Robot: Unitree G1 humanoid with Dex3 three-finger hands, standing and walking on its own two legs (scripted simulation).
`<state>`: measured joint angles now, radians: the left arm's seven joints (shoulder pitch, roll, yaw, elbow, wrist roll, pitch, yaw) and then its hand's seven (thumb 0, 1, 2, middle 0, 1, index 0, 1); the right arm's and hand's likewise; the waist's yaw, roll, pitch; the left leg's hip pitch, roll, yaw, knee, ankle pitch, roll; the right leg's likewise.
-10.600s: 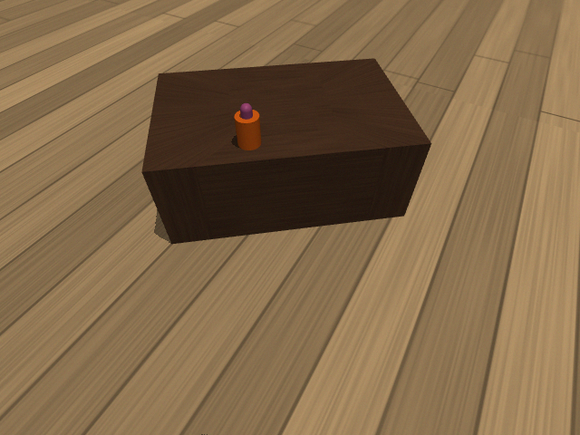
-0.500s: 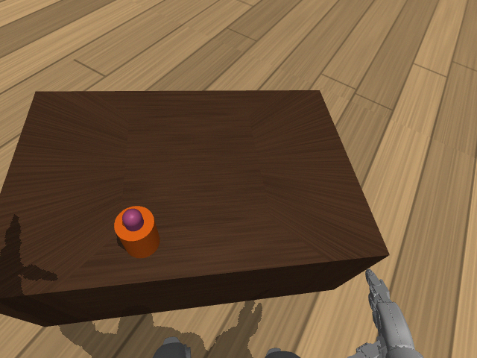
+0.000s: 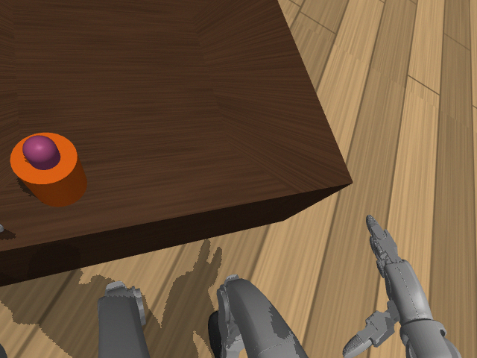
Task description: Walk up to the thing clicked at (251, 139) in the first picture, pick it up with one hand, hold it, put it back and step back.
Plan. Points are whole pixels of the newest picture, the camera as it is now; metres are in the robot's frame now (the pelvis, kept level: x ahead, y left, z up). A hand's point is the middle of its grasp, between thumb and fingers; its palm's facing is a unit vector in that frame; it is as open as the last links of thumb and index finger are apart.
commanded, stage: close in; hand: left
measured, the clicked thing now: (50, 166) +0.46 +0.23 -0.11
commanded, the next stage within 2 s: rest palm in 0.56 s
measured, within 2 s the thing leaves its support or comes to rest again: neither
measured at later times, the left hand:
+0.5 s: hand (33, 177) +0.45 +0.25 -0.11, palm faces +0.24 -0.97 +0.00, open 17.4 cm
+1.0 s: hand (44, 169) +0.46 +0.23 -0.10, palm faces +0.29 -0.96 -0.03, open 17.0 cm
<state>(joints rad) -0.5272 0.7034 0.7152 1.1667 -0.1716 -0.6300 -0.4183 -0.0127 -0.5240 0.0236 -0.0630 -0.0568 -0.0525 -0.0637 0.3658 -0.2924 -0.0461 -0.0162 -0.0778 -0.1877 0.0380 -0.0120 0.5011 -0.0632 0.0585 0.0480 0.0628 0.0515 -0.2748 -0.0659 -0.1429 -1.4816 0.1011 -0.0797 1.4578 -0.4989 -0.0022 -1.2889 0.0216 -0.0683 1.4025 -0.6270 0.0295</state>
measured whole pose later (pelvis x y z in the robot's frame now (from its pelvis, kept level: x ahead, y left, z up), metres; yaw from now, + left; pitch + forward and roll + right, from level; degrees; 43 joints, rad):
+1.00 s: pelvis +0.00 -0.01 -0.04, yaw +0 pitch +32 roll -7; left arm -0.55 0.51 0.55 1.05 -0.04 -0.68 -0.01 -0.01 -0.60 0.04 -0.23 -0.14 -0.23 -0.13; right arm 0.47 -0.30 -0.10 -0.36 -0.07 0.00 0.11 -0.01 0.50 -0.06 0.06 0.05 0.07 0.05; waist -0.31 -0.03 -0.18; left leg -1.63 0.10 -0.09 1.62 -0.55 -0.01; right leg -1.45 0.02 -0.06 1.59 -0.70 0.03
